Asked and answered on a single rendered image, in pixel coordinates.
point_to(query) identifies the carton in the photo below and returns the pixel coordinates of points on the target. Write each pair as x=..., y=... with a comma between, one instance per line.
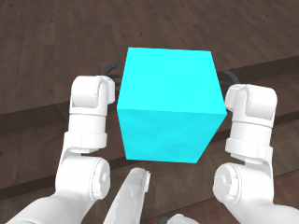
x=170, y=104

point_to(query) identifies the robot right upper arm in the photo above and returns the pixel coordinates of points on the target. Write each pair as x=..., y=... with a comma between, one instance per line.
x=248, y=193

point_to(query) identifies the right robot hand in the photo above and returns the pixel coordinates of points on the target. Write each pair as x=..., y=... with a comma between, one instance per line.
x=227, y=85

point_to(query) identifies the left robot hand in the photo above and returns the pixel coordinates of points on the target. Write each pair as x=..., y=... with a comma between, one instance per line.
x=105, y=73

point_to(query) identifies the right robot shin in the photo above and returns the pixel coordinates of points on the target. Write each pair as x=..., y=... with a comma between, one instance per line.
x=177, y=215

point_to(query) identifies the left robot forearm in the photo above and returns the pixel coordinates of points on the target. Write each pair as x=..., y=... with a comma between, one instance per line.
x=89, y=98

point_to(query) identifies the left robot thigh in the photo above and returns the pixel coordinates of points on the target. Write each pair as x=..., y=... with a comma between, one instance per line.
x=126, y=207

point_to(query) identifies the robot left upper arm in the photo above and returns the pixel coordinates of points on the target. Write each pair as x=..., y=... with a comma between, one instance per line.
x=80, y=182

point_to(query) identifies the right robot forearm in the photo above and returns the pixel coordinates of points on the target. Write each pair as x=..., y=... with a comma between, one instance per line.
x=254, y=109

